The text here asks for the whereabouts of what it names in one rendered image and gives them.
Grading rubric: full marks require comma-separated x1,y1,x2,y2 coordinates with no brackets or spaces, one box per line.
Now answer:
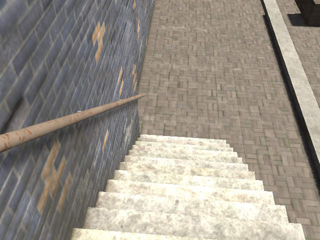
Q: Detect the stairs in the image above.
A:
69,134,305,240

